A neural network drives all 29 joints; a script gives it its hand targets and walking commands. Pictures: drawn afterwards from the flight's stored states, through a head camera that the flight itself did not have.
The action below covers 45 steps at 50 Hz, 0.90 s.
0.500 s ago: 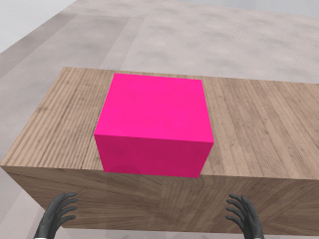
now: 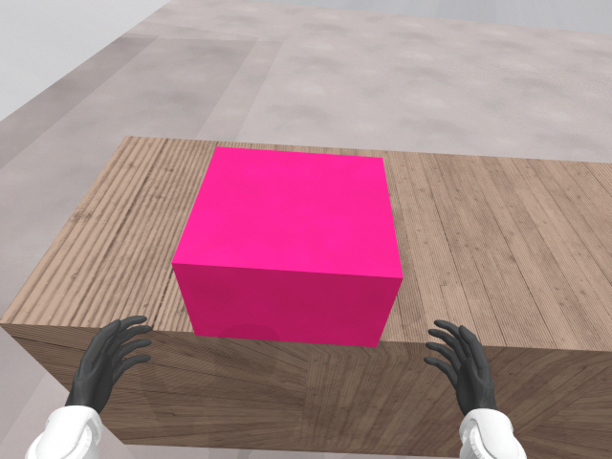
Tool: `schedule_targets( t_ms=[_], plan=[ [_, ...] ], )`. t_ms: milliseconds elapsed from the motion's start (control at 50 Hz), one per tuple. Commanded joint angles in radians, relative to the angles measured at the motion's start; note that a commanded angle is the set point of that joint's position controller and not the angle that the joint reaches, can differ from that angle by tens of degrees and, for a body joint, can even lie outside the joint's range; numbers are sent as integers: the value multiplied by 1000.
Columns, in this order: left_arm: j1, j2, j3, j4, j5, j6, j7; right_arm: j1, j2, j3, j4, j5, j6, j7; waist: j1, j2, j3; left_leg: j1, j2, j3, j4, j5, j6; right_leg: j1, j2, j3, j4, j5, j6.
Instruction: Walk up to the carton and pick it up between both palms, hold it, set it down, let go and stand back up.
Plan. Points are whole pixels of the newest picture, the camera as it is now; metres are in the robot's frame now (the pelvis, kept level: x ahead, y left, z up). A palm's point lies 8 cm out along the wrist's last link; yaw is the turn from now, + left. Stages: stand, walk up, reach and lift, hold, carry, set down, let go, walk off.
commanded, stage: reach and lift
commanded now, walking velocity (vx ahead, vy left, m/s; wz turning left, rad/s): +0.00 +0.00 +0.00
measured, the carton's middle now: (293, 242) +0.47 +0.04 +0.00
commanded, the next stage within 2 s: none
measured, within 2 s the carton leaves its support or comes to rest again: neither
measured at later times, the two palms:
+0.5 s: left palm (104, 300) +0.30 +0.27 +0.06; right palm (472, 324) +0.29 -0.20 +0.06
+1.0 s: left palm (114, 236) +0.37 +0.28 +0.11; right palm (468, 259) +0.37 -0.20 +0.10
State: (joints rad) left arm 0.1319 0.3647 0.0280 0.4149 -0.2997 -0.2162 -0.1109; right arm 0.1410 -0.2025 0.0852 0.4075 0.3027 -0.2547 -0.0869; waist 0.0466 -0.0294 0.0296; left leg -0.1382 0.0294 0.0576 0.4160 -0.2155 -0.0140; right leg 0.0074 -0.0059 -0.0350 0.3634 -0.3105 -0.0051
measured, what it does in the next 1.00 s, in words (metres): stands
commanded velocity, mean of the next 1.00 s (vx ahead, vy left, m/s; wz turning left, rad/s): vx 0.00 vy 0.00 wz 0.00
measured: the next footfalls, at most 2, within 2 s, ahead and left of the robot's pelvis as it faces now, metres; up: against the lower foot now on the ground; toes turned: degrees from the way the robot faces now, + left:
none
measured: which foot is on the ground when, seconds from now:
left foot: down 0.00-1.00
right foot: down 0.00-1.00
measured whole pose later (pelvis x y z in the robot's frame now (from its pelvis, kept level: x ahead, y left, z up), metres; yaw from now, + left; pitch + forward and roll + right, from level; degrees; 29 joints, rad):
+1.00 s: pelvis -0.03 +0.01 +0.00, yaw -1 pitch +7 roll -1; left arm -0.65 0.48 0.03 0.72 -0.32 0.17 -0.06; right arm -0.63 -0.34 0.08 0.74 0.44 0.08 -0.10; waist 0.02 -0.03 -0.05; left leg -0.39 0.05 0.06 0.43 -0.15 0.00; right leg -0.25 0.02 -0.03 0.37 -0.24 0.00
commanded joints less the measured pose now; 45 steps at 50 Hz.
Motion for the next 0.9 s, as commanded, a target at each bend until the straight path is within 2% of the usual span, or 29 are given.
schedule_targets(
  t_ms=[0, 20, 120, 140, 160, 220, 280, 320, 360, 380, 400, 420, 540, 580, 620, 660, 720, 820, 860, 880],
  plan=[
    [-253, 218, 89, -121, -10, 5, -3, -219, -128, -45, -167, -1, 1, -17, -16, 47, -136, 235, -37, -49, 4, 412, -19, -229, -6, 71, -77, 353, 26],
    [-297, 228, 97, -118, -17, 17, -5, -255, -124, -37, -175, 3, 13, -23, -12, 38, -159, 227, -40, -46, -3, 393, -12, -220, -14, 75, -72, 373, 37],
    [-391, 238, 118, -136, 1, 89, -2, -320, -143, -30, -165, 34, 66, -37, -10, 81, -213, 261, -39, -39, -1, 447, -24, -208, -10, 72, -64, 440, 37],
    [-412, 234, 113, -119, -5, 106, -3, -347, -149, -37, -153, 35, 82, -37, -15, 81, -206, 257, -36, -40, -7, 419, -22, -224, -7, 69, -70, 395, 35],
    [-444, 240, 113, -129, -8, 119, 0, -379, -152, -45, -168, 36, 93, -36, -4, 87, -217, 252, -35, -38, -9, 409, -22, -232, -4, 67, -70, 360, 31],
    [-547, 257, 111, -109, -19, 155, 9, -471, -165, -63, -157, 35, 140, -36, -4, 83, -232, 241, -28, -30, -19, 370, -15, -261, 2, 59, -77, 267, 20],
    [-597, 250, 107, -74, -9, 194, 13, -524, -172, -64, -115, 46, 178, -36, -6, 88, -240, 245, -23, -28, -21, 377, -15, -262, 8, 54, -81, 266, 17],
    [-638, 258, 120, -35, -5, 218, 6, -569, -176, -61, -110, 49, 201, -40, -9, 62, -254, 238, -26, -22, -22, 365, -3, -257, 6, 58, -84, 272, 25],
    [-659, 258, 126, -10, 0, 232, 3, -597, -180, -49, -99, 53, 212, -44, -8, 46, -260, 225, -29, -18, -19, 374, 2, -237, 6, 59, -75, 306, 35],
    [-701, 266, 132, -29, 2, 232, 5, -627, -184, -46, -101, 60, 214, -45, 2, 58, -286, 226, -28, -18, -15, 396, 0, -234, 7, 58, -66, 330, 36],
    [-716, 273, 134, -30, -2, 233, 7, -656, -201, -53, -119, 60, 209, -46, -6, 46, -326, 230, -30, -16, -6, 406, -2, -223, 11, 55, -58, 350, 44],
    [-746, 279, 134, -15, -4, 234, 9, -678, -197, -46, -94, 66, 215, -46, -1, 49, -329, 221, -30, -16, -6, 398, 0, -227, 11, 55, -56, 344, 44],
    [-896, 297, 101, 17, -22, 248, 24, -816, -223, -82, -25, 68, 242, -38, -23, 87, -404, 230, -22, -19, 0, 360, -6, -289, 19, 40, -61, 254, 31],
    [-895, 294, 100, 45, -13, 262, 24, -834, -233, -71, 13, 79, 248, -40, -29, 82, -431, 245, -19, -23, 15, 417, -9, -272, 26, 36, -52, 324, 35],
    [-946, 309, 105, 26, -6, 277, 28, -885, -255, -73, 25, 97, 250, -38, -22, 118, -480, 250, -20, -22, 28, 459, -20, -275, 31, 33, -43, 345, 32],
    [-974, 320, 109, 19, -7, 295, 32, -924, -275, -78, 37, 107, 256, -36, -24, 113, -504, 261, -20, -21, 37, 487, -23, -285, 38, 27, -43, 359, 33],
    [-1024, 329, 100, 49, -18, 315, 33, -978, -283, -84, 67, 101, 274, -35, -40, 84, -511, 244, -20, -24, 28, 436, -12, -295, 36, 24, -43, 345, 42],
    [-1133, 331, 68, 113, -34, 326, 45, -1090, -307, -78, 127, 117, 295, -18, -22, 99, -554, 252, -9, -29, 33, 428, -16, -352, 45, 8, -53, 282, 27],
    [-1181, 340, 58, 107, -32, 327, 55, -1126, -320, -86, 146, 123, 298, -10, -34, 123, -595, 270, -6, -34, 45, 450, -27, -371, 44, 5, -49, 299, 25],
    [-1182, 342, 64, 113, -25, 329, 57, -1140, -328, -82, 144, 125, 294, -8, -25, 123, -631, 280, -7, -32, 53, 477, -26, -364, 47, 5, -48, 325, 27]
  ],
)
